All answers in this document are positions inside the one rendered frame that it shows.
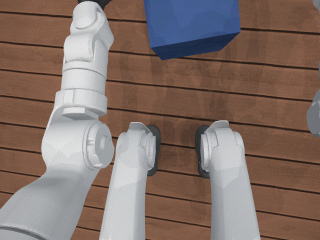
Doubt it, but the robot left hand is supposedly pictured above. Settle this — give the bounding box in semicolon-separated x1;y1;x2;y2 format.
77;0;112;11

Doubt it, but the left robot upper arm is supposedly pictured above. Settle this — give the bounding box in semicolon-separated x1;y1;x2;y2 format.
0;119;115;240

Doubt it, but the right robot upper arm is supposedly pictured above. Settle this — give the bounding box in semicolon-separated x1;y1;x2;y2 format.
306;89;320;138

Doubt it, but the right robot shin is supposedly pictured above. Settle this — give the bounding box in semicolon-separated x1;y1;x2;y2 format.
201;120;245;172

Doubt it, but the carton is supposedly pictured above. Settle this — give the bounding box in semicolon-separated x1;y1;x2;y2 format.
143;0;241;60

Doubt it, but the left robot shin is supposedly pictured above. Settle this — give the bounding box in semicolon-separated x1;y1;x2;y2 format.
115;122;152;170

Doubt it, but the robot shin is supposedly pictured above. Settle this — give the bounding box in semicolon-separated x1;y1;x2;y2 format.
115;122;152;170
201;120;245;172

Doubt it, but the robot left forearm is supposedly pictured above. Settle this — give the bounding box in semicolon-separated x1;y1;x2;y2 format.
41;1;114;159

